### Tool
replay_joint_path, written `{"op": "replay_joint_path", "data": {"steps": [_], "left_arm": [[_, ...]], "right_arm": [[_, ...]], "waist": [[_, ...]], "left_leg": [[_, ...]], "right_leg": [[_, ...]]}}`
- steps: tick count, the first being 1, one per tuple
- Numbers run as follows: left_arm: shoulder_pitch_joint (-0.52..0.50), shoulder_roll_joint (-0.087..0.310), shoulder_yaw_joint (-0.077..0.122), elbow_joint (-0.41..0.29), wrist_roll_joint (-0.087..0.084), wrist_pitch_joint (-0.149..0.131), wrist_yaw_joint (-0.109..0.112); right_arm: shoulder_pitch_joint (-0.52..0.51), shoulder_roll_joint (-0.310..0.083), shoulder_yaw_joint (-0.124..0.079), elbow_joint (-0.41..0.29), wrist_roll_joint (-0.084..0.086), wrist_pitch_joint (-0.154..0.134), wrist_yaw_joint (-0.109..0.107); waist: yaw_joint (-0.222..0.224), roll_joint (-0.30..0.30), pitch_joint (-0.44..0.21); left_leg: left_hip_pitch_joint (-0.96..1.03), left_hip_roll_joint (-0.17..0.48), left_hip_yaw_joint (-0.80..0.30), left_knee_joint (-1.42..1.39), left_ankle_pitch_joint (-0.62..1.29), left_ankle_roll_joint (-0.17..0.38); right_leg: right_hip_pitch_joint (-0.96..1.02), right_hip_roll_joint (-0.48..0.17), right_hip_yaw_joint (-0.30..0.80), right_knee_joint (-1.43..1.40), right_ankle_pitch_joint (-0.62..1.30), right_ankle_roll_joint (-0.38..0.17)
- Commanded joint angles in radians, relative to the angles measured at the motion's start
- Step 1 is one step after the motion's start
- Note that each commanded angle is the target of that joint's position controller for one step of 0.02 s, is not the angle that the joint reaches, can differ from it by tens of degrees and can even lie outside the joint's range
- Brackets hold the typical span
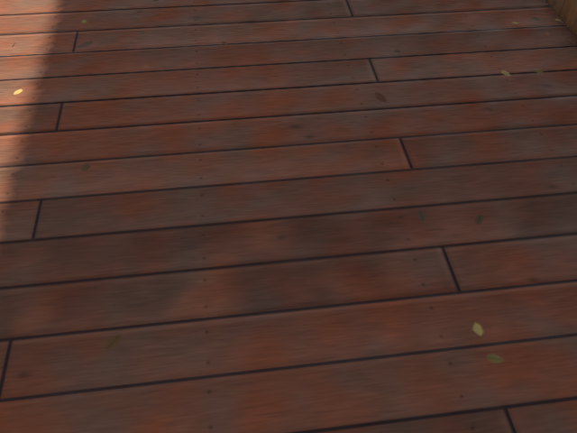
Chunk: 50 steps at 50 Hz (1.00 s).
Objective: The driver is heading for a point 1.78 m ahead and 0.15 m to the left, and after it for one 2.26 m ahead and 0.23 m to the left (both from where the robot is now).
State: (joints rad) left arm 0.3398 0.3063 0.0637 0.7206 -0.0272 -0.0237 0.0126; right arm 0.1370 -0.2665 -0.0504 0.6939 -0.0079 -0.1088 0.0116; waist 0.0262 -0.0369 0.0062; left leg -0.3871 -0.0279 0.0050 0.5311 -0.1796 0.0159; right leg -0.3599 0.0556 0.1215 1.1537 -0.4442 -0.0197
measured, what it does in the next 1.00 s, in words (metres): walks ahead: right foot, then left foot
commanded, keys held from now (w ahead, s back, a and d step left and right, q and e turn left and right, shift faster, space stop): w+e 0.16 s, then w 0.28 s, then w+q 0.56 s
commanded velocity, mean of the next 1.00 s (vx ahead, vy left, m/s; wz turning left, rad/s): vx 0.50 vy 0.00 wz -0.03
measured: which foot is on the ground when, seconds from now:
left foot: down 0.00-0.40, up 0.42-0.92, down 0.94-1.00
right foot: up 0.00-0.38, down 0.40-0.96, up 0.98-1.00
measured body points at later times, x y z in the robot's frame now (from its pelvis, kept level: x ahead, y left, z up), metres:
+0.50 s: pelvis +0.26 -0.07 +0.00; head +0.30 -0.09 +0.45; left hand +0.50 +0.13 -0.08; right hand +0.23 -0.36 -0.13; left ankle +0.13 +0.11 -0.64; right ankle +0.31 -0.17 -0.73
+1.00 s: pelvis +0.54 -0.06 -0.01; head +0.59 -0.05 +0.43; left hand +0.59 +0.23 -0.14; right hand +0.74 -0.32 -0.11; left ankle +0.64 +0.01 -0.73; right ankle +0.35 -0.19 -0.66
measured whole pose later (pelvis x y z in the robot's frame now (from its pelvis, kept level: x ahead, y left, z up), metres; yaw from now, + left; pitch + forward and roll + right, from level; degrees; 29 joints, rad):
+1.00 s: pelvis +0.54 -0.06 -0.01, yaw +3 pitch +2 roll -1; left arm 0.29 0.29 0.07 0.82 -0.01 -0.06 0.02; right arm 0.11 -0.29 -0.06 0.71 0.02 -0.05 0.05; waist 0.02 0.01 0.06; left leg -0.52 -0.04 0.04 0.65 -0.18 0.11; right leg -0.14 -0.04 -0.08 0.98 -0.49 0.03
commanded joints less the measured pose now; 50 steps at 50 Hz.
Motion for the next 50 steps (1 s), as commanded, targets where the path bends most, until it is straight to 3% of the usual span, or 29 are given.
{"op": "replay_joint_path", "data": {"steps": [1,3,6,11,14,16,18,19,20,21,22,23,24,25,26,28,30,33,37,41,42,44,45,46,47,48,49,50], "left_arm": [[-0.082,0.116,0.034,-0.119,0.007,-0.014,-0.006],[-0.069,0.074,0.028,-0.124,-0.004,-0.004,-0.014],[-0.118,0.043,0.017,-0.151,0.005,0.005,-0.017],[-0.232,0.008,-0.002,-0.17,0.008,-0.011,-0.038],[-0.322,0.003,-0.009,-0.196,0.005,-0.022,-0.053],[-0.354,0.018,-0.005,-0.214,0.005,-0.024,-0.061],[-0.313,0.05,0.01,-0.212,0.014,-0.025,-0.062],[-0.206,0.08,0.029,-0.183,0.018,-0.024,-0.059],[-0.054,0.131,0.057,-0.134,0.018,-0.02,-0.049],[0.119,0.22,0.081,-0.104,0.02,-0.009,-0.028],[0.095,0.274,0.077,-0.105,0.019,-0.014,-0.031],[0.092,0.172,0.053,-0.11,0.021,-0.022,-0.036],[0.04,0.142,0.041,-0.101,0.024,-0.031,-0.036],[-0.02,0.114,0.032,-0.095,0.023,-0.038,-0.037],[-0.069,0.082,0.024,-0.093,0.027,-0.044,-0.039],[-0.109,0.057,0.021,-0.084,0.038,-0.063,-0.038],[-0.118,0.066,0.025,-0.06,0.039,-0.082,-0.035],[-0.097,0.076,0.031,-0.026,0.048,-0.089,-0.022],[-0.083,0.101,0.036,0.002,0.04,-0.087,-0.009],[-0.021,0.125,0.047,0.049,0.022,-0.062,-0.002],[-0.018,0.133,0.05,0.056,0.017,-0.053,0.0],[-0.036,0.159,0.058,0.056,0.013,-0.035,0.009],[-0.045,0.173,0.061,0.053,0.012,-0.026,0.015],[-0.059,0.179,0.061,0.049,0.011,-0.016,0.021],[-0.061,0.167,0.053,0.042,0.012,-0.015,0.027],[0.025,0.061,0.019,0.0,0.045,-0.033,0.018],[0.018,0.025,-0.005,-0.019,0.039,-0.073,0.002],[-0.1,0.107,0.015,-0.04,-0.003,-0.103,-0.015]], "right_arm": [[0.095,-0.103,-0.03,-0.018,-0.008,0.004,-0.01],[0.094,-0.097,-0.031,-0.002,-0.002,-0.002,-0.011],[0.105,-0.139,-0.045,0.027,0.002,-0.008,-0.012],[0.132,-0.17,-0.049,0.069,0.009,0.004,-0.011],[0.185,-0.196,-0.052,0.105,0.026,0.016,-0.007],[0.21,-0.212,-0.057,0.129,0.037,0.028,-0.006],[0.206,-0.237,-0.061,0.144,0.045,0.039,-0.009],[0.194,-0.242,-0.06,0.149,0.048,0.045,-0.013],[0.202,-0.22,-0.048,0.15,0.041,0.046,-0.018],[0.204,-0.158,-0.021,0.117,0.002,0.039,-0.02],[0.315,-0.059,0.013,0.102,0.002,0.017,-0.004],[0.219,-0.167,-0.014,0.116,0.042,0.003,0.005],[0.127,-0.185,-0.021,0.08,0.066,-0.003,0.008],[0.104,-0.167,-0.018,0.082,0.055,-0.003,0.001],[0.104,-0.161,-0.022,0.088,0.038,0.005,-0.001],[0.167,-0.129,-0.021,0.113,0.04,0.033,-0.001],[0.162,-0.1,-0.018,0.113,0.039,0.056,-0.006],[0.094,-0.088,-0.018,0.091,0.032,0.06,-0.007],[-0.023,-0.061,-0.004,0.056,0.026,0.05,0.017],[-0.121,-0.058,0.002,-0.003,0.026,0.05,0.04],[-0.132,-0.063,0.0,-0.017,0.026,0.05,0.047],[-0.108,-0.087,-0.012,-0.035,0.026,0.054,0.057],[-0.057,-0.109,-0.024,-0.032,0.026,0.058,0.057],[0.06,-0.145,-0.046,-0.009,0.029,0.061,0.053],[0.22,-0.207,-0.08,0.028,0.031,0.065,0.039],[0.305,-0.325,-0.112,0.04,0.033,0.071,0.018],[0.286,-0.319,-0.099,0.009,0.035,0.059,0.023],[0.279,-0.244,-0.078,0.007,0.025,0.051,0.025]], "waist": [[-0.068,0.139,-0.013],[-0.052,0.162,-0.004],[-0.052,0.125,0.015],[-0.088,0.094,0.033],[-0.113,0.089,0.064],[-0.107,0.1,0.078],[-0.058,0.128,0.039],[0.013,0.13,-0.029],[0.084,0.117,-0.12],[0.139,-0.029,-0.26],[0.038,-0.236,-0.401],[0.101,-0.094,-0.366],[0.093,-0.08,-0.205],[0.053,-0.021,-0.13],[0.019,-0.026,-0.077],[-0.031,-0.051,-0.061],[-0.048,-0.033,-0.02],[-0.033,-0.014,0.022],[0.011,-0.003,0.059],[0.047,0.007,0.091],[0.044,0.001,0.09],[0.011,-0.029,0.05],[-0.021,-0.051,0.005],[-0.089,-0.05,-0.06],[-0.172,-0.014,-0.145],[-0.132,0.221,-0.255],[-0.108,0.256,-0.401],[-0.159,0.157,-0.326]], "left_leg": [[0.333,0.295,-0.35,-0.285,-0.073,0.148],[0.284,0.273,-0.249,-0.327,0.008,0.153],[0.284,0.296,-0.156,-0.369,0.121,0.182],[0.303,0.263,0.009,-0.379,0.229,0.161],[0.344,0.279,0.04,-0.379,0.233,0.153],[0.408,0.309,0.04,-0.352,0.303,0.147],[0.454,0.317,0.063,-0.25,0.579,0.128],[0.437,0.295,0.101,-0.117,0.733,0.106],[0.336,0.254,0.141,0.071,0.737,0.074],[0.076,0.199,0.16,0.41,0.34,0.03],[-0.247,0.028,0.036,0.71,-0.415,-0.013],[-0.34,0.067,-0.092,0.799,-0.407,0.0],[-0.394,0.102,-0.076,0.79,-0.32,0.011],[-0.362,0.145,-0.069,0.73,-0.23,0.01],[-0.318,0.167,-0.072,0.675,-0.174,0.001],[-0.219,0.184,-0.091,0.641,-0.103,-0.014],[-0.236,0.179,-0.103,0.601,-0.055,-0.032],[-0.31,0.164,-0.129,0.466,0.098,-0.045],[-0.269,0.138,-0.055,0.224,0.29,-0.03],[-0.322,0.124,-0.015,0.109,0.235,0.01],[-0.328,0.116,0.0,0.096,0.188,0.023],[-0.255,0.067,0.056,0.087,0.08,0.059],[-0.174,0.028,0.089,0.098,0.024,0.081],[-0.02,-0.016,0.109,0.076,0.013,0.109],[0.244,-0.032,0.066,0.021,0.065,0.151],[0.626,0.216,-0.365,0.011,0.049,0.296],[0.802,0.365,-0.853,-0.179,-0.105,0.438],[0.766,0.344,-0.756,-0.229,-0.137,0.374]], "right_leg": [[-0.374,-0.134,0.015,0.078,0.112,0.013],[-0.337,-0.153,-0.01,0.029,0.133,0.017],[-0.379,-0.169,-0.021,-0.074,0.193,0.034],[-0.317,-0.151,-0.067,-0.356,0.418,0.025],[-0.275,-0.125,-0.11,-0.486,0.428,0.004],[-0.266,-0.111,-0.125,-0.543,0.364,-0.022],[-0.16,-0.068,-0.162,-0.59,0.286,-0.06],[0.006,-0.033,-0.189,-0.639,0.317,-0.087],[0.254,-0.015,-0.185,-0.653,0.369,-0.113],[0.58,-0.219,0.079,-0.603,0.45,-0.177],[0.793,-0.438,0.573,-0.741,0.258,-0.344],[0.741,-0.435,0.561,-0.806,0.177,-0.313],[0.605,-0.399,0.39,-0.826,0.252,-0.272],[0.467,-0.356,0.275,-0.846,0.341,-0.243],[0.36,-0.321,0.188,-0.88,0.403,-0.228],[0.246,-0.3,0.1,-0.955,0.425,-0.221],[0.197,-0.303,0.019,-1.003,0.477,-0.221],[0.219,-0.289,-0.086,-1.028,0.52,-0.199],[0.241,-0.269,-0.209,-1.052,0.521,-0.157],[0.398,-0.318,-0.251,-1.002,0.585,-0.139],[0.438,-0.331,-0.259,-0.972,0.642,-0.131],[0.483,-0.337,-0.287,-0.863,0.931,-0.106],[0.493,-0.332,-0.3,-0.767,1.102,-0.092],[0.461,-0.311,-0.32,-0.601,1.192,-0.07],[0.323,-0.267,-0.337,-0.362,1.083,-0.031],[-0.08,-0.146,-0.327,0.02,0.438,0.036],[-0.328,0.022,-0.103,0.241,-0.156,0.056],[-0.438,-0.045,-0.002,0.268,-0.099,0.027]]}}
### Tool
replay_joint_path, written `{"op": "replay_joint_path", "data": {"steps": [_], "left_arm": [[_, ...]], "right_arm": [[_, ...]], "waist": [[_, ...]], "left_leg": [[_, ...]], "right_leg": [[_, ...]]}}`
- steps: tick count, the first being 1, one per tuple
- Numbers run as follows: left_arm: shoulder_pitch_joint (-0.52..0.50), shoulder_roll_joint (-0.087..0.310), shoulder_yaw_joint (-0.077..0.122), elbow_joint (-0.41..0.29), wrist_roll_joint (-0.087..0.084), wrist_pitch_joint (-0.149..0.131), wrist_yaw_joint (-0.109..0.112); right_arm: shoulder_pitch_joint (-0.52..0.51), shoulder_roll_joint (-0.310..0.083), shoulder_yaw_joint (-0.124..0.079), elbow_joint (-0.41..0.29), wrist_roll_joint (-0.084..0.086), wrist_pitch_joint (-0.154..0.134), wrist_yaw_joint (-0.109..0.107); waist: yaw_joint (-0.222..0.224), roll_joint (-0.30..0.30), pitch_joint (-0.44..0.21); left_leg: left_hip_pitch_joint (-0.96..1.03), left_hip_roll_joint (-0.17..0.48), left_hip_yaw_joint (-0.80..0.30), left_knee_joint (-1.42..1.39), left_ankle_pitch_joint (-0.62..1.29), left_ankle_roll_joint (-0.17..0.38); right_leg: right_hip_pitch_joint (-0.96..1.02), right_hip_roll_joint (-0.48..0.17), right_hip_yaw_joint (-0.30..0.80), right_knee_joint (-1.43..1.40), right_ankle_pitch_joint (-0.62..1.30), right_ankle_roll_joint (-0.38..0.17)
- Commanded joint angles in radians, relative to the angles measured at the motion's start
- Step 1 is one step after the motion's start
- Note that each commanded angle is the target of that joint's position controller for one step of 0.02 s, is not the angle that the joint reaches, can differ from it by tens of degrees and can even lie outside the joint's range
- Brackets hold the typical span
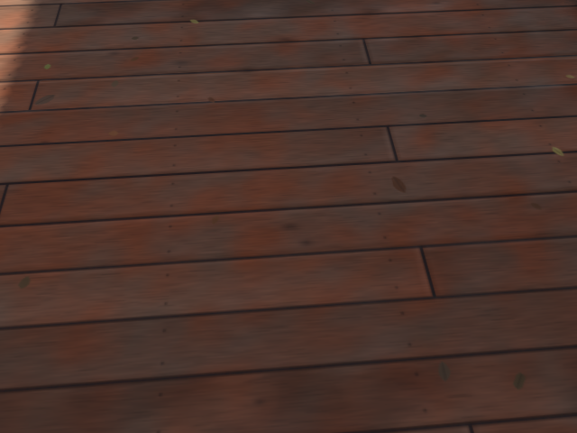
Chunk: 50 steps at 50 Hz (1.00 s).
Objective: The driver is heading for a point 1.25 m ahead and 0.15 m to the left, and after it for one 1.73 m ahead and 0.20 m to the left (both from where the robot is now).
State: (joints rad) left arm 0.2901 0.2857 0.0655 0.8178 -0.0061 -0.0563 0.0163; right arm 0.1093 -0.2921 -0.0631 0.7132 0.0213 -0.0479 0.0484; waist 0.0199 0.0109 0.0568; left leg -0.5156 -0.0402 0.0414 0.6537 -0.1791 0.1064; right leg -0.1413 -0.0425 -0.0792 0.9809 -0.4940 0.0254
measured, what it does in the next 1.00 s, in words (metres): walks ahead, turning left: right foot, then left foot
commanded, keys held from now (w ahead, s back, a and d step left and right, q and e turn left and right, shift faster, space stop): w+q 0.52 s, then w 0.40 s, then w+e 0.08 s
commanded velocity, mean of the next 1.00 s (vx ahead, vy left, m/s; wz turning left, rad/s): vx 0.50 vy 0.00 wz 0.41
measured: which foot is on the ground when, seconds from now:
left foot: down 0.00-0.42, up 0.44-0.90, down 0.92-1.00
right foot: up 0.00-0.40, down 0.42-0.92, up 0.94-1.00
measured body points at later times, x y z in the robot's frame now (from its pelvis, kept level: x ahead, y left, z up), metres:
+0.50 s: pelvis +0.29 -0.03 +0.01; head +0.32 -0.02 +0.46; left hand +0.41 +0.28 -0.06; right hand +0.44 -0.28 -0.11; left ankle +0.13 +0.06 -0.65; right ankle +0.40 -0.11 -0.71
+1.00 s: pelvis +0.52 +0.11 +0.01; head +0.55 +0.14 +0.46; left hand +0.42 +0.38 -0.12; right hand +0.81 -0.03 -0.06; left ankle +0.55 +0.23 -0.71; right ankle +0.44 -0.09 -0.63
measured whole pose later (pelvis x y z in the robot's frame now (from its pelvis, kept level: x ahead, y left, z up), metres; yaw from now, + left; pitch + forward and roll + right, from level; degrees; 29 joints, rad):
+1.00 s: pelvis +0.52 +0.11 +0.01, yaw +24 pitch +2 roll -1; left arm 0.35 0.30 0.04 0.90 -0.03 -0.07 -0.01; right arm 0.11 -0.26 -0.04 0.64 0.00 -0.06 0.02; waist 0.05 -0.01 0.03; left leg -0.42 -0.01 0.04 0.56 -0.18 0.05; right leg -0.27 -0.03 0.02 1.06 -0.47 -0.01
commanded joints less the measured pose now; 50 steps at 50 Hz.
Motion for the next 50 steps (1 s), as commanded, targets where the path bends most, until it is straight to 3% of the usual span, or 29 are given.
{"op": "replay_joint_path", "data": {"steps": [1,2,3,4,7,11,15,18,20,21,22,23,24,25,26,27,29,32,37,41,43,44,45,46,47,48,49,50], "left_arm": [[-0.104,0.128,0.01,-0.157,-0.036,-0.087,-0.022],[-0.113,0.121,0.01,-0.152,-0.015,-0.091,-0.015],[-0.105,0.134,0.02,-0.145,0.007,-0.084,-0.009],[-0.088,0.133,0.024,-0.144,0.013,-0.07,-0.01],[-0.083,0.096,0.016,-0.15,0.023,-0.042,-0.006],[-0.236,0.054,-0.003,-0.188,0.02,-0.042,-0.01],[-0.332,0.076,0.001,-0.215,-0.001,-0.058,-0.028],[-0.304,0.115,0.017,-0.212,-0.004,-0.072,-0.038],[-0.169,0.144,0.037,-0.177,0.001,-0.082,-0.032],[-0.039,0.187,0.051,-0.163,0.019,-0.086,-0.025],[0.077,0.278,0.074,-0.137,0.036,-0.075,-0.021],[0.09,0.22,0.064,-0.126,0.008,-0.068,-0.029],[0.04,0.145,0.043,-0.141,0.003,-0.062,-0.026],[-0.009,0.12,0.033,-0.147,0.01,-0.053,-0.022],[-0.044,0.099,0.025,-0.14,0.014,-0.048,-0.021],[-0.056,0.08,0.016,-0.13,0.02,-0.05,-0.02],[-0.052,0.073,0.014,-0.109,0.016,-0.057,-0.024],[-0.035,0.115,0.026,-0.075,0.008,-0.065,-0.028],[-0.004,0.157,0.032,-0.033,-0.011,-0.047,-0.026],[0.07,0.185,0.036,0.016,-0.024,-0.026,-0.026],[0.067,0.201,0.039,0.031,-0.029,-0.014,-0.023],[0.051,0.206,0.038,0.034,-0.033,-0.009,-0.019],[0.058,0.186,0.029,0.037,-0.029,-0.007,-0.016],[0.053,0.139,0.007,0.013,-0.003,-0.011,-0.013],[0.161,0.014,-0.035,-0.012,0.006,-0.03,-0.023],[0.103,0.118,-0.01,0.007,-0.021,-0.046,-0.028],[0.018,0.159,0.005,-0.025,-0.046,-0.053,-0.032],[-0.022,0.147,0.003,-0.03,-0.041,-0.052,-0.028]], "right_arm": [[0.261,-0.181,-0.056,-0.014,-0.003,-0.016,-0.014],[0.193,-0.153,-0.047,-0.025,-0.001,-0.018,-0.016],[0.143,-0.119,-0.036,-0.042,-0.008,-0.018,-0.021],[0.117,-0.11,-0.031,-0.058,-0.017,-0.017,-0.025],[0.122,-0.138,-0.04,-0.062,-0.013,-0.021,-0.04],[0.172,-0.161,-0.048,-0.046,-0.001,-0.011,-0.06],[0.235,-0.163,-0.05,-0.023,0.006,0.003,-0.066],[0.236,-0.155,-0.051,-0.023,0.003,0.011,-0.071],[0.212,-0.125,-0.042,-0.036,-0.002,0.013,-0.069],[0.21,-0.069,-0.021,-0.051,-0.011,0.009,-0.064],[0.339,-0.004,-0.001,-0.078,0.008,0.001,-0.064],[0.355,-0.079,-0.007,-0.073,0.019,-0.003,-0.065],[0.268,-0.154,-0.027,-0.071,0.017,0.001,-0.065],[0.198,-0.159,-0.031,-0.084,0.006,0.007,-0.066],[0.158,-0.147,-0.033,-0.098,-0.004,0.008,-0.063],[0.151,-0.126,-0.034,-0.102,-0.004,0.01,-0.057],[0.171,-0.075,-0.023,-0.1,0.005,0.015,-0.051],[0.119,-0.042,-0.009,-0.119,-0.006,0.015,-0.048],[-0.026,-0.018,0.013,-0.143,-0.009,-0.01,-0.023],[-0.118,-0.038,0.009,-0.177,0.001,-0.017,-0.01],[-0.095,-0.063,-0.001,-0.176,-0.003,-0.019,-0.008],[-0.015,-0.085,-0.015,-0.154,-0.01,-0.019,-0.01],[0.128,-0.129,-0.041,-0.106,-0.014,-0.016,-0.017],[0.306,-0.2,-0.065,-0.071,-0.02,-0.009,-0.032],[0.333,-0.286,-0.074,-0.064,-0.026,-0.006,-0.035],[0.343,-0.187,-0.053,-0.066,-0.02,-0.009,-0.034],[0.282,-0.153,-0.038,-0.064,-0.02,-0.016,-0.034],[0.22,-0.123,-0.028,-0.063,-0.021,-0.021,-0.033]], "waist": [[-0.132,0.061,-0.253],[-0.083,-0.009,-0.165],[-0.046,0.001,-0.126],[-0.02,0.025,-0.113],[-0.002,0.03,-0.093],[-0.058,0.06,-0.064],[-0.098,0.081,-0.06],[-0.069,0.108,-0.064],[0.007,0.116,-0.114],[0.066,0.047,-0.233],[0.035,-0.237,-0.377],[0.04,-0.303,-0.363],[0.064,-0.183,-0.224],[0.058,-0.113,-0.143],[0.042,-0.093,-0.08],[0.022,-0.108,-0.058],[0.002,-0.128,-0.05],[-0.002,-0.094,-0.034],[0.04,-0.075,-0.021],[0.06,-0.091,0.002],[0.024,-0.106,-0.014],[-0.032,-0.104,-0.062],[-0.099,-0.087,-0.151],[-0.17,0.007,-0.285],[-0.101,0.274,-0.406],[-0.15,0.169,-0.406],[-0.139,0.138,-0.253],[-0.106,0.084,-0.181]], "left_leg": [[0.76,0.318,-0.653,-0.355,-0.097,0.242],[0.601,0.276,-0.544,-0.361,0.001,0.209],[0.483,0.242,-0.468,-0.379,0.101,0.193],[0.408,0.22,-0.439,-0.402,0.155,0.192],[0.293,0.185,-0.35,-0.429,0.288,0.197],[0.236,0.115,-0.276,-0.414,0.203,0.133],[0.284,0.141,-0.355,-0.363,0.089,0.109],[0.365,0.177,-0.451,-0.272,0.071,0.087],[0.348,0.133,-0.447,-0.151,0.131,0.048],[0.26,0.077,-0.381,0.078,0.075,0.012],[-0.074,-0.073,-0.232,0.42,-0.278,-0.065],[-0.249,-0.014,-0.224,0.593,-0.413,-0.081],[-0.295,0.032,-0.227,0.655,-0.322,-0.088],[-0.278,0.066,-0.188,0.654,-0.246,-0.093],[-0.258,0.092,-0.182,0.61,-0.194,-0.096],[-0.214,0.117,-0.181,0.57,-0.159,-0.094],[-0.159,0.125,-0.162,0.508,-0.141,-0.095],[-0.184,0.13,-0.152,0.359,-0.08,-0.107],[-0.101,0.125,-0.069,0.049,0.149,-0.108],[-0.069,0.1,-0.045,-0.069,0.12,-0.081],[0.003,0.074,-0.025,-0.117,0.065,-0.048],[0.135,0.045,0.002,-0.16,0.081,-0.026],[0.35,0.023,0.015,-0.175,0.102,0.003],[0.646,0.185,-0.17,-0.138,0.135,0.06],[0.926,0.435,-0.651,-0.247,-0.038,0.225],[0.891,0.437,-0.727,-0.321,-0.157,0.217],[0.771,0.405,-0.569,-0.339,-0.113,0.173],[0.645,0.361,-0.45,-0.363,-0.036,0.145]], "right_leg": [[-0.675,0.009,0.182,0.373,0.038,-0.04],[-0.63,-0.033,0.173,0.274,0.101,-0.039],[-0.555,-0.06,0.172,0.198,0.143,-0.031],[-0.498,-0.068,0.172,0.169,0.168,-0.021],[-0.46,-0.059,0.14,0.041,0.234,0.027],[-0.407,-0.006,0.125,-0.277,0.497,0.056],[-0.35,0.037,0.144,-0.44,0.569,0.047],[-0.309,0.039,0.169,-0.492,0.468,0.009],[-0.118,0.036,0.145,-0.549,0.442,-0.04],[0.115,-0.091,0.256,-0.529,0.398,-0.1],[0.471,-0.325,0.674,-0.588,0.208,-0.26],[0.487,-0.392,0.903,-0.669,-0.048,-0.293],[0.37,-0.349,0.767,-0.693,-0.093,-0.249],[0.252,-0.305,0.618,-0.697,0.021,-0.213],[0.149,-0.263,0.51,-0.719,0.145,-0.203],[0.081,-0.226,0.432,-0.742,0.227,-0.193],[0.021,-0.195,0.341,-0.785,0.311,-0.204],[0.021,-0.207,0.264,-0.826,0.437,-0.242],[0.032,-0.169,0.124,-0.833,0.533,-0.216],[0.119,-0.216,0.126,-0.802,0.567,-0.198],[0.161,-0.23,0.116,-0.737,0.709,-0.179],[0.154,-0.21,0.081,-0.639,0.861,-0.158],[0.096,-0.165,0.038,-0.468,0.941,-0.131],[-0.107,-0.118,0.002,-0.175,0.696,-0.089],[-0.487,0.062,0.037,0.178,-0.017,-0.03],[-0.591,0.032,0.184,0.301,-0.092,-0.04],[-0.653,-0.01,0.177,0.315,-0.011,-0.053],[-0.625,-0.054,0.159,0.27,0.078,-0.053]]}}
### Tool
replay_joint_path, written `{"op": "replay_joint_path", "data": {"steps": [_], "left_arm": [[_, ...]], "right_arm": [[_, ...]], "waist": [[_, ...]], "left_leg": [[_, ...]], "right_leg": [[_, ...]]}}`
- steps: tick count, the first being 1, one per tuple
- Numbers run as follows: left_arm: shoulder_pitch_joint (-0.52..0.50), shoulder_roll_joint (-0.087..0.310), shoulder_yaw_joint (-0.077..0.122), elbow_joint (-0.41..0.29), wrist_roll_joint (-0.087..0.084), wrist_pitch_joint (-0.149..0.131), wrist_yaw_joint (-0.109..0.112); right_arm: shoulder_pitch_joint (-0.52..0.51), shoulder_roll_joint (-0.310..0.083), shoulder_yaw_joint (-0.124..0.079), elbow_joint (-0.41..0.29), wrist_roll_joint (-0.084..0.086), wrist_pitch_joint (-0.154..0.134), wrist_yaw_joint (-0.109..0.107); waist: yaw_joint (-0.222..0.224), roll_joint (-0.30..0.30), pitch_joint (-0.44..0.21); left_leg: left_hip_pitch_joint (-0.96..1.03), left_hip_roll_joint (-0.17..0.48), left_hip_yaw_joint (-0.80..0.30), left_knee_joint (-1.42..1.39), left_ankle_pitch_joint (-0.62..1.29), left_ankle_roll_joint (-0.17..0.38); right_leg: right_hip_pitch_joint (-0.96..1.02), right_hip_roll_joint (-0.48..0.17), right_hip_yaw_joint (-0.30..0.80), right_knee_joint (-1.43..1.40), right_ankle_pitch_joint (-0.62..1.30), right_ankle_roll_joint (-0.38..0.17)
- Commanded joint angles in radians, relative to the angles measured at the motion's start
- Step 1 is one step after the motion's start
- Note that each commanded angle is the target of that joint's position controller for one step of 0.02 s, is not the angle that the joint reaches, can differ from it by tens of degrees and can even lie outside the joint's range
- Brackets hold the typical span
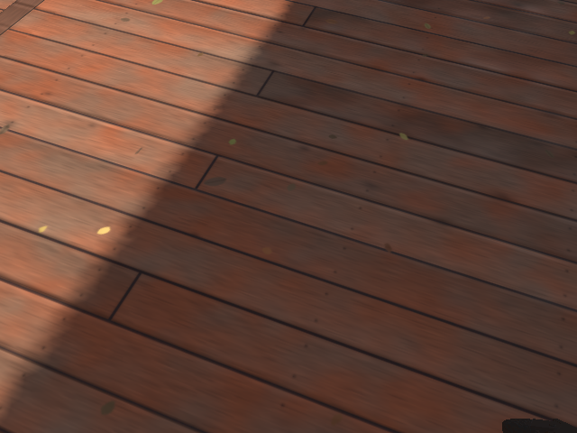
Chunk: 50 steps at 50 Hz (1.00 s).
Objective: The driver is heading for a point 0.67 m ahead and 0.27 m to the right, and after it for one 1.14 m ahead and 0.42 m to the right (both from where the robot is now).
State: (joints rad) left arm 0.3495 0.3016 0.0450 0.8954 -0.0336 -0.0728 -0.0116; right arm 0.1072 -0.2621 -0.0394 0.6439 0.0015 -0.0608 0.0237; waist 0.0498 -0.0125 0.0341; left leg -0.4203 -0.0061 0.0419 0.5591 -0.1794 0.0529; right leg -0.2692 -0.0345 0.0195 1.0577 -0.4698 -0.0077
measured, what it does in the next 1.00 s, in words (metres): walks ahead, turning right: right foot, then left foot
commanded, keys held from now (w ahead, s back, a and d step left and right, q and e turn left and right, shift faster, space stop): w+e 0.90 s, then e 0.10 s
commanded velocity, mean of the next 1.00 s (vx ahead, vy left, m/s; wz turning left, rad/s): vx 0.49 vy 0.00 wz -0.48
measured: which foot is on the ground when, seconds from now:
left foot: down 0.00-0.46, up 0.48-0.90, down 0.92-1.00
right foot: up 0.00-0.42, down 0.44-0.92, up 0.94-1.00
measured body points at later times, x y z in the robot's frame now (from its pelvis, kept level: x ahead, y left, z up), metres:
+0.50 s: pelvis +0.27 -0.06 -0.01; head +0.31 -0.08 +0.43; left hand +0.52 +0.14 -0.11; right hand +0.24 -0.35 -0.14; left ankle +0.10 +0.10 -0.66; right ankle +0.35 -0.16 -0.73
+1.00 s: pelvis +0.55 -0.11 +0.00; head +0.58 -0.12 +0.45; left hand +0.76 +0.10 -0.12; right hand +0.60 -0.44 -0.08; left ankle +0.69 -0.06 -0.73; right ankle +0.38 -0.16 -0.66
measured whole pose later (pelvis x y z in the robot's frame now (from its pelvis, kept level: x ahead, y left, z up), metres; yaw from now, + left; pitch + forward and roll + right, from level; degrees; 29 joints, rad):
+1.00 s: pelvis +0.55 -0.11 +0.00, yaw -33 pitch +2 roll +1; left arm 0.34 0.31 0.07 0.73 -0.02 -0.02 0.02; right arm 0.08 -0.27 -0.05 0.68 -0.02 -0.11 0.01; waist 0.05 -0.03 0.03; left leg -0.43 -0.02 0.00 0.55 -0.16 0.01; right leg -0.31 0.09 0.17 1.07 -0.52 0.00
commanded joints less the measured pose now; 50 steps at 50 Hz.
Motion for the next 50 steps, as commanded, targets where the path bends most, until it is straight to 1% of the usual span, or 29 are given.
{"op": "replay_joint_path", "data": {"steps": [1,3,6,8,12,15,17,20,21,22,23,24,25,26,27,28,29,32,34,37,39,42,44,45,46,47,48,49,50], "left_arm": [[-0.095,0.123,0.027,-0.106,0.002,-0.029,0.003],[-0.046,0.089,0.027,-0.086,0.002,0.0,0.003],[-0.072,0.051,0.024,-0.096,0.006,0.028,0.009],[-0.115,0.045,0.024,-0.111,0.01,0.03,0.006],[-0.238,0.02,0.011,-0.148,0.016,0.021,-0.019],[-0.328,0.013,0.004,-0.194,0.016,0.021,-0.035],[-0.363,0.022,0.006,-0.225,0.015,0.022,-0.047],[-0.303,0.063,0.028,-0.242,0.014,0.028,-0.058],[-0.2,0.097,0.049,-0.222,0.011,0.03,-0.056],[-0.038,0.153,0.082,-0.183,0.009,0.033,-0.043],[0.086,0.253,0.111,-0.16,0.007,0.045,-0.019],[0.028,0.301,0.112,-0.193,0.002,0.035,-0.021],[0.045,0.213,0.087,-0.202,0.01,0.027,-0.025],[0.016,0.169,0.076,-0.2,0.015,0.017,-0.023],[-0.046,0.146,0.068,-0.206,0.014,0.01,-0.023],[-0.103,0.108,0.058,-0.219,0.017,0.008,-0.018],[-0.131,0.098,0.051,-0.237,0.029,0.008,-0.013],[-0.127,0.123,0.059,-0.242,0.025,0.004,0.002],[-0.104,0.148,0.067,-0.234,0.02,0.007,0.015],[-0.064,0.152,0.07,-0.223,0.013,0.018,0.025],[-0.025,0.156,0.071,-0.209,0.009,0.024,0.026],[-0.001,0.143,0.07,-0.2,0.006,0.032,0.03],[-0.019,0.142,0.072,-0.206,0.011,0.037,0.032],[-0.029,0.118,0.064,-0.212,0.014,0.038,0.031],[-0.037,0.067,0.045,-0.229,0.022,0.036,0.028],[0.079,0.01,0.029,-0.255,0.008,0.031,0.032],[0.112,0.069,0.032,-0.263,0.006,0.028,0.034],[0.057,0.151,0.056,-0.254,0.005,0.037,0.035],[-0.015,0.166,0.063,-0.267,0.011,0.05,0.038]], "right_arm": [[0.171,-0.12,-0.044,0.008,-0.005,-0.014,-0.005],[0.124,-0.093,-0.041,0.017,-0.014,-0.032,-0.004],[0.119,-0.111,-0.051,0.051,-0.019,-0.054,-0.009],[0.133,-0.121,-0.055,0.072,-0.023,-0.056,-0.018],[0.151,-0.148,-0.061,0.1,-0.014,-0.051,-0.031],[0.208,-0.168,-0.069,0.135,-0.002,-0.034,-0.036],[0.226,-0.18,-0.074,0.152,0.008,-0.017,-0.038],[0.205,-0.218,-0.085,0.15,0.015,0.01,-0.051],[0.193,-0.226,-0.086,0.146,0.015,0.02,-0.056],[0.181,-0.221,-0.08,0.139,0.017,0.024,-0.061],[0.215,-0.158,-0.056,0.116,-0.014,0.012,-0.061],[0.274,-0.052,-0.02,0.068,-0.018,-0.023,-0.043],[0.159,-0.149,-0.038,0.059,0.019,-0.063,-0.025],[0.086,-0.163,-0.04,0.031,0.046,-0.081,-0.018],[0.077,-0.147,-0.037,0.036,0.03,-0.088,-0.025],[0.077,-0.16,-0.046,0.045,0.002,-0.082,-0.032],[0.095,-0.16,-0.05,0.048,-0.006,-0.07,-0.031],[0.099,-0.125,-0.045,0.04,-0.017,-0.041,-0.032],[0.025,-0.102,-0.034,0.016,-0.019,-0.035,-0.033],[-0.087,-0.076,-0.021,-0.008,-0.012,-0.042,-0.024],[-0.137,-0.089,-0.023,-0.024,0.001,-0.049,-0.015],[-0.144,-0.129,-0.037,-0.032,0.008,-0.061,-0.003],[-0.082,-0.151,-0.049,-0.019,0.01,-0.071,-0.002],[0.002,-0.167,-0.061,0.004,0.005,-0.076,-0.006],[0.114,-0.211,-0.076,0.013,-0.02,-0.081,-0.015],[0.217,-0.301,-0.097,0.026,-0.046,-0.07,-0.021],[0.23,-0.25,-0.087,0.034,-0.021,-0.059,-0.014],[0.171,-0.172,-0.064,0.012,-0.013,-0.051,-0.017],[0.12,-0.137,-0.051,-0.001,-0.018,-0.038,-0.021]], "waist": [[-0.106,0.1,-0.101],[-0.053,0.118,-0.073],[-0.035,0.081,-0.023],[-0.043,0.068,-0.006],[-0.087,0.053,0.031],[-0.122,0.039,0.06],[-0.125,0.046,0.065],[-0.065,0.099,-0.011],[-0.005,0.106,-0.071],[0.082,0.081,-0.154],[0.101,-0.092,-0.251],[-0.001,-0.268,-0.374],[0.076,-0.118,-0.382],[0.07,-0.079,-0.249],[0.016,0.018,-0.152],[-0.017,0.016,-0.112],[-0.047,-0.01,-0.092],[-0.068,-0.014,-0.068],[-0.047,-0.021,-0.042],[0.002,-0.055,-0.032],[0.024,-0.066,-0.032],[0.014,-0.084,-0.036],[-0.028,-0.114,-0.045],[-0.073,-0.111,-0.081],[-0.129,-0.058,-0.184],[-0.105,0.197,-0.34],[-0.091,0.332,-0.37],[-0.103,0.205,-0.253],[-0.099,0.118,-0.178]], "left_leg": [[0.443,0.291,-0.365,-0.303,0.028,0.183],[0.32,0.262,-0.262,-0.374,0.093,0.168],[0.268,0.265,-0.145,-0.429,0.197,0.169],[0.289,0.254,-0.072,-0.439,0.238,0.157],[0.304,0.23,0.057,-0.458,0.249,0.118],[0.41,0.263,0.094,-0.433,0.278,0.107],[0.494,0.286,0.111,-0.384,0.356,0.095],[0.554,0.291,0.15,-0.194,0.81,0.06],[0.535,0.275,0.166,-0.043,0.924,0.042],[0.425,0.234,0.188,0.178,0.865,0.006],[0.148,0.17,0.189,0.507,0.379,-0.042],[-0.251,-0.06,0.016,0.837,-0.398,-0.099],[-0.359,-0.006,-0.155,0.871,-0.373,-0.068],[-0.399,0.036,-0.142,0.824,-0.293,-0.043],[-0.359,0.081,-0.137,0.721,-0.221,-0.039],[-0.292,0.11,-0.134,0.633,-0.182,-0.047],[-0.229,0.123,-0.137,0.602,-0.155,-0.057],[-0.185,0.115,-0.107,0.471,-0.1,-0.104],[-0.183,0.096,-0.093,0.321,0.022,-0.127],[-0.1,0.043,-0.083,0.087,0.224,-0.134],[-0.064,0.019,-0.09,0.016,0.271,-0.131],[-0.047,0.014,-0.128,-0.058,0.205,-0.103],[0.029,0.012,-0.122,-0.083,0.127,-0.068],[0.151,0.012,-0.105,-0.119,0.125,-0.042],[0.359,0.124,-0.195,-0.103,0.142,0.015],[0.72,0.365,-0.557,-0.118,0.154,0.17],[0.756,0.459,-0.803,-0.187,0.113,0.224],[0.644,0.426,-0.671,-0.189,0.158,0.194],[0.522,0.386,-0.501,-0.18,0.281,0.165]], "right_leg": [[-0.463,-0.086,0.06,0.139,0.114,-0.012],[-0.358,-0.108,0.076,0.099,0.186,0.001],[-0.392,-0.105,0.096,0.033,0.272,0.024],[-0.431,-0.096,0.107,-0.061,0.38,0.03],[-0.387,-0.075,0.03,-0.297,0.567,0.016],[-0.42,-0.066,-0.003,-0.392,0.549,-0.009],[-0.442,-0.054,-0.03,-0.426,0.473,-0.033],[-0.301,0.029,-0.116,-0.429,0.313,-0.089],[-0.167,0.073,-0.139,-0.439,0.284,-0.115],[0.081,0.105,-0.121,-0.506,0.34,-0.155],[0.385,-0.077,0.17,-0.512,0.393,-0.226],[0.667,-0.295,0.765,-0.681,0.183,-0.441],[0.668,-0.292,0.767,-0.765,0.131,-0.397],[0.557,-0.258,0.616,-0.767,0.181,-0.355],[0.395,-0.212,0.501,-0.77,0.29,-0.319],[0.28,-0.177,0.418,-0.78,0.391,-0.3],[0.196,-0.154,0.382,-0.802,0.456,-0.298],[0.074,-0.122,0.303,-0.837,0.579,-0.305],[0.027,-0.087,0.25,-0.84,0.576,-0.279],[-0.013,-0.037,0.214,-0.819,0.467,-0.226],[0.002,-0.053,0.255,-0.801,0.407,-0.213],[0.095,-0.091,0.349,-0.715,0.352,-0.194],[0.118,-0.101,0.395,-0.648,0.372,-0.175],[0.101,-0.065,0.381,-0.572,0.409,-0.15],[0.031,0.001,0.319,-0.348,0.398,-0.106],[-0.284,0.149,0.173,0.005,0.101,-0.02],[-0.443,0.121,0.163,0.191,-0.171,0.008],[-0.479,0.072,0.182,0.275,-0.113,0.026],[-0.459,0.04,0.137,0.286,-0.057,0.04]]}}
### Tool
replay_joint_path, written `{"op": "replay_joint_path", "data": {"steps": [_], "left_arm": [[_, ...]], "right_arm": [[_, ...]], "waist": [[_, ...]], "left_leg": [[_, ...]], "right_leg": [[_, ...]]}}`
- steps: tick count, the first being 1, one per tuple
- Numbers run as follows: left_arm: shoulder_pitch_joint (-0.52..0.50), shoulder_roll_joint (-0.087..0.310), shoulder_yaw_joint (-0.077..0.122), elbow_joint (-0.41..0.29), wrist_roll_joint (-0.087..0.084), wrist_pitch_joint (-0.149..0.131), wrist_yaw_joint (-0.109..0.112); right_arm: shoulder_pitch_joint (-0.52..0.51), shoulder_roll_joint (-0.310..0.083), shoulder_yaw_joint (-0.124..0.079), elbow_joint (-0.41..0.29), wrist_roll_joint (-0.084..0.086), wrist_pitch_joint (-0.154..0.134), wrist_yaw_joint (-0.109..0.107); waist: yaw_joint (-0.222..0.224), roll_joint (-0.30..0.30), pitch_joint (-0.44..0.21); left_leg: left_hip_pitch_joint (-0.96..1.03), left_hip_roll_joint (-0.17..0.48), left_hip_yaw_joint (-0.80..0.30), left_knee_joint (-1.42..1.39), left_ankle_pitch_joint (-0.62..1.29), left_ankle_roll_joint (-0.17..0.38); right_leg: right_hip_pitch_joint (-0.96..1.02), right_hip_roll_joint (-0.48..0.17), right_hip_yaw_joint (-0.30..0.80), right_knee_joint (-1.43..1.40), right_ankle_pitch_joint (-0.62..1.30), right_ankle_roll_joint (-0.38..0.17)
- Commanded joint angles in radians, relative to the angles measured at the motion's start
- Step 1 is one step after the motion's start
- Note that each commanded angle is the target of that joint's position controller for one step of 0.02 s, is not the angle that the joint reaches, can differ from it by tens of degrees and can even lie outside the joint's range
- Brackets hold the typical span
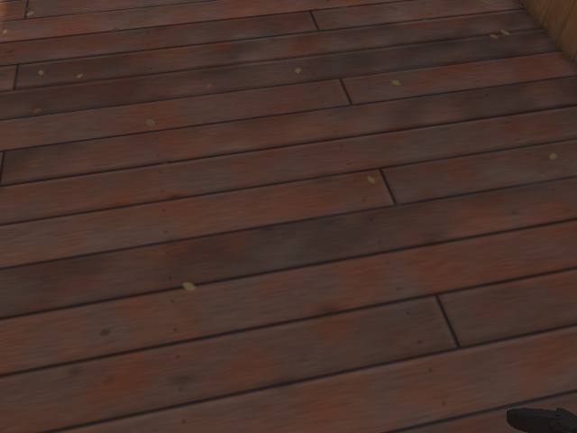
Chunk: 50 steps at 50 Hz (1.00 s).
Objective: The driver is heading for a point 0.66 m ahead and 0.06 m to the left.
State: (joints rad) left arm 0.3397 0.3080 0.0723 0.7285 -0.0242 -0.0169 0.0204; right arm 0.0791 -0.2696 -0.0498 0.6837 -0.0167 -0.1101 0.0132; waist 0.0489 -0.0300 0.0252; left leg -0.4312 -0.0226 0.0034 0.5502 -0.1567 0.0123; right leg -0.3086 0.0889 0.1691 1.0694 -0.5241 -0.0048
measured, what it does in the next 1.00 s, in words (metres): walks ahead: right foot, then left foot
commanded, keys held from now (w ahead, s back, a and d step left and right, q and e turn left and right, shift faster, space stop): e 0.36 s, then q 0.64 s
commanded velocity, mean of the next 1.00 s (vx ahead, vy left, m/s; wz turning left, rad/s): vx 0.08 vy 0.00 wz -0.10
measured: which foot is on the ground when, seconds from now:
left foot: down 0.00-0.38, up 0.40-0.78, down 0.80-1.00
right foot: up 0.00-0.36, down 0.38-0.80, up 0.82-1.00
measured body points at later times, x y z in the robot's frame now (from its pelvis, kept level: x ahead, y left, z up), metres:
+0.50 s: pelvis +0.12 -0.03 +0.01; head +0.16 -0.06 +0.46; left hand +0.38 +0.17 -0.06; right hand +0.17 -0.34 -0.12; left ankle +0.11 +0.12 -0.67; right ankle +0.15 -0.14 -0.73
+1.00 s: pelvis +0.14 +0.01 +0.02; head +0.19 +0.04 +0.47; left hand +0.33 +0.29 -0.09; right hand +0.23 -0.29 -0.08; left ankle +0.14 +0.09 -0.73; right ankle +0.13 -0.15 -0.64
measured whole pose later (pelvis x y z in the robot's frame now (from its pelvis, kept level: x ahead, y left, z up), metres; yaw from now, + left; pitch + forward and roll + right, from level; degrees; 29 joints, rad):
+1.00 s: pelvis +0.14 +0.01 +0.02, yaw -1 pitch +2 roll -3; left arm 0.06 0.31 0.11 0.76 0.00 0.03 0.06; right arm 0.22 -0.30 -0.06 0.79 0.01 0.01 -0.03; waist -0.03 -0.02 0.06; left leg -0.25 -0.02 -0.05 0.46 -0.23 0.06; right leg -0.51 0.03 0.04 1.06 -0.41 0.07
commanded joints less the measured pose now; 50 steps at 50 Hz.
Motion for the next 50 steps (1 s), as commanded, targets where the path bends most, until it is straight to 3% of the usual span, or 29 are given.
{"op": "replay_joint_path", "data": {"steps": [1,2,4,7,11,15,18,19,20,21,22,23,24,25,27,29,32,35,37,39,40,41,42,43,44,45,46,50], "left_arm": [[-0.041,0.156,0.041,-0.113,0.011,0.006,0.008],[-0.039,0.141,0.046,-0.118,0.009,0.019,0.008],[-0.02,0.081,0.034,-0.122,0.0,0.041,0.006],[-0.069,0.053,0.023,-0.153,0.007,0.052,0.002],[-0.134,0.052,0.02,-0.173,0.01,0.05,-0.022],[-0.208,0.072,0.031,-0.213,0.01,0.06,-0.045],[-0.168,0.089,0.048,-0.216,0.011,0.064,-0.053],[-0.109,0.127,0.063,-0.202,0.02,0.059,-0.04],[-0.038,0.234,0.085,-0.209,0.034,0.054,-0.015],[-0.084,0.242,0.067,-0.234,0.052,0.045,-0.011],[-0.083,0.125,0.033,-0.22,0.048,0.032,-0.018],[-0.124,0.079,0.012,-0.197,0.047,0.019,-0.023],[-0.176,0.062,0.006,-0.18,0.041,0.014,-0.025],[-0.222,0.054,0.0,-0.169,0.04,0.011,-0.022],[-0.273,0.054,-0.002,-0.145,0.061,0.006,-0.015],[-0.279,0.07,0.006,-0.124,0.063,0.005,-0.008],[-0.259,0.117,0.023,-0.094,0.05,0.021,0.009],[-0.268,0.112,0.027,-0.075,0.04,0.033,0.021],[-0.292,0.109,0.03,-0.066,0.029,0.04,0.026],[-0.303,0.099,0.034,-0.049,0.006,0.048,0.032],[-0.253,0.07,0.033,-0.035,0.01,0.05,0.032],[-0.289,0.028,0.022,-0.075,0.044,0.046,0.033],[-0.399,0.043,0.024,-0.101,0.043,0.041,0.038],[-0.379,0.062,0.035,-0.09,0.026,0.041,0.035],[-0.347,0.069,0.041,-0.067,0.021,0.042,0.035],[-0.332,0.081,0.047,-0.052,0.027,0.042,0.04],[-0.328,0.085,0.051,-0.045,0.03,0.041,0.042],[-0.323,0.048,0.041,-0.038,0.016,0.028,0.038]], "right_arm": [[0.103,-0.106,-0.032,-0.035,0.0,0.02,-0.01],[0.077,-0.094,-0.027,-0.029,-0.001,0.023,-0.011],[0.055,-0.113,-0.034,-0.011,-0.005,0.024,-0.012],[0.047,-0.159,-0.052,0.011,0.002,0.035,-0.025],[0.017,-0.177,-0.056,0.025,0.017,0.061,-0.036],[0.041,-0.21,-0.067,0.048,0.038,0.078,-0.025],[0.031,-0.214,-0.07,0.054,0.06,0.086,-0.022],[0.09,-0.185,-0.062,0.078,0.056,0.084,-0.018],[0.095,-0.128,-0.036,0.052,0.009,0.078,-0.013],[0.123,-0.095,-0.012,0.034,-0.012,0.079,-0.007],[0.078,-0.158,-0.033,0.064,0.012,0.092,-0.003],[0.064,-0.145,-0.03,0.065,0.036,0.101,-0.002],[0.072,-0.121,-0.024,0.086,0.035,0.109,-0.011],[0.075,-0.128,-0.025,0.1,0.023,0.12,-0.02],[0.134,-0.117,-0.022,0.13,0.024,0.135,-0.025],[0.117,-0.118,-0.018,0.126,0.027,0.138,-0.029],[0.08,-0.145,-0.026,0.1,0.033,0.144,-0.032],[0.08,-0.133,-0.029,0.089,0.033,0.151,-0.027],[0.111,-0.115,-0.029,0.094,0.031,0.152,-0.018],[0.169,-0.115,-0.033,0.11,0.022,0.149,-0.007],[0.177,-0.183,-0.05,0.1,0.013,0.144,-0.011],[0.159,-0.297,-0.075,0.078,0.015,0.14,-0.024],[0.208,-0.28,-0.069,0.073,-0.024,0.12,-0.018],[0.18,-0.258,-0.063,0.069,-0.027,0.1,-0.017],[0.122,-0.242,-0.064,0.058,-0.004,0.09,-0.022],[0.088,-0.213,-0.058,0.049,0.019,0.09,-0.028],[0.079,-0.189,-0.05,0.044,0.031,0.093,-0.037],[0.129,-0.193,-0.055,0.041,0.031,0.111,-0.052]], "waist": [[-0.078,0.101,-0.106],[-0.05,0.123,-0.082],[-0.032,0.17,-0.058],[-0.038,0.151,-0.088],[-0.055,0.136,-0.107],[-0.077,0.141,-0.076],[-0.037,0.131,-0.084],[-0.02,0.062,-0.125],[-0.008,-0.16,-0.216],[-0.035,-0.271,-0.31],[0.015,-0.092,-0.327],[-0.014,-0.082,-0.256],[-0.039,-0.053,-0.213],[-0.054,-0.07,-0.174],[-0.093,-0.104,-0.15],[-0.072,-0.112,-0.135],[-0.041,-0.11,-0.113],[-0.04,-0.105,-0.089],[-0.063,-0.098,-0.09],[-0.098,-0.069,-0.083],[-0.075,0.088,-0.07],[-0.05,0.335,-0.023],[-0.136,0.301,-0.058],[-0.107,0.215,-0.068],[-0.074,0.158,-0.06],[-0.063,0.134,-0.061],[-0.056,0.133,-0.077],[-0.07,0.138,-0.113]], "left_leg": [[0.418,0.354,-0.339,-0.178,0.388,0.193],[0.34,0.319,-0.256,-0.192,0.442,0.178],[0.247,0.279,-0.147,-0.248,0.48,0.186],[0.285,0.312,-0.079,-0.277,0.542,0.219],[0.294,0.299,0.041,-0.282,0.463,0.195],[0.343,0.321,0.07,-0.226,0.399,0.169],[0.358,0.308,0.108,-0.073,0.426,0.113],[0.285,0.246,0.14,0.072,0.397,0.062],[0.057,0.162,0.186,0.345,0.039,-0.016],[-0.148,0.052,0.089,0.576,-0.56,-0.071],[-0.131,0.099,-0.028,0.635,-0.529,-0.078],[-0.127,0.119,-0.041,0.597,-0.488,-0.07],[-0.118,0.136,-0.042,0.519,-0.442,-0.072],[-0.059,0.137,-0.039,0.468,-0.374,-0.088],[0.084,0.111,-0.017,0.385,-0.286,-0.112],[0.107,0.102,-0.001,0.296,-0.246,-0.114],[0.068,0.095,0.015,0.283,-0.261,-0.095],[0.05,0.095,0.031,0.269,-0.282,-0.068],[0.094,0.082,0.058,0.186,-0.242,-0.043],[0.183,0.055,0.065,-0.024,-0.072,0.008],[0.242,0.144,-0.11,-0.161,0.141,0.067],[0.312,0.356,-0.442,-0.211,0.411,0.227],[0.307,0.422,-0.543,-0.258,0.446,0.346],[0.323,0.383,-0.464,-0.243,0.408,0.323],[0.338,0.321,-0.384,-0.217,0.373,0.264],[0.353,0.292,-0.348,-0.206,0.367,0.224],[0.36,0.272,-0.325,-0.201,0.396,0.208],[0.424,0.231,-0.308,-0.19,0.413,0.207]], "right_leg": [[-0.395,-0.11,-0.034,0.233,0.03,0.047],[-0.352,-0.141,-0.044,0.187,0.052,0.048],[-0.289,-0.145,-0.095,0.107,0.093,0.06],[-0.295,-0.162,-0.11,-0.032,0.195,0.072],[-0.197,-0.162,-0.151,-0.231,0.365,0.054],[-0.157,-0.143,-0.193,-0.372,0.325,0.017],[-0.04,-0.1,-0.231,-0.567,0.373,-0.038],[0.13,-0.088,-0.189,-0.666,0.544,-0.079],[0.378,-0.317,0.096,-0.645,1.023,-0.168],[0.456,-0.533,0.339,-0.637,1.154,-0.39],[0.377,-0.487,0.233,-0.654,1.063,-0.369],[0.319,-0.414,0.122,-0.659,0.955,-0.303],[0.27,-0.36,0.061,-0.679,0.829,-0.245],[0.186,-0.339,0.012,-0.701,0.795,-0.222],[0.065,-0.298,-0.081,-0.727,0.787,-0.212],[0.074,-0.305,-0.098,-0.73,0.712,-0.218],[0.11,-0.367,-0.048,-0.735,0.608,-0.245],[0.127,-0.4,-0.037,-0.727,0.573,-0.24],[0.129,-0.396,-0.068,-0.687,0.603,-0.217],[0.099,-0.348,-0.133,-0.59,0.537,-0.141],[0.015,-0.263,-0.226,-0.418,0.378,-0.048],[-0.241,-0.079,-0.306,-0.215,0.036,0.061],[-0.311,-0.039,-0.161,0.001,-0.172,0.063],[-0.333,-0.066,-0.103,0.091,-0.12,0.051],[-0.351,-0.084,-0.091,0.1,-0.032,0.048],[-0.364,-0.094,-0.086,0.076,0.028,0.052],[-0.343,-0.097,-0.082,0.068,0.074,0.061],[-0.31,-0.072,-0.093,-0.078,0.159,0.09]]}}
